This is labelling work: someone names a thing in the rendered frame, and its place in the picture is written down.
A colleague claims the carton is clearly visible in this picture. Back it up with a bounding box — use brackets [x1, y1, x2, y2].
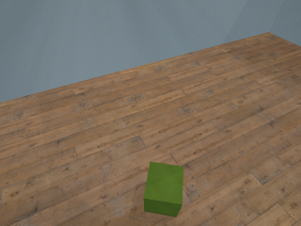
[144, 161, 184, 218]

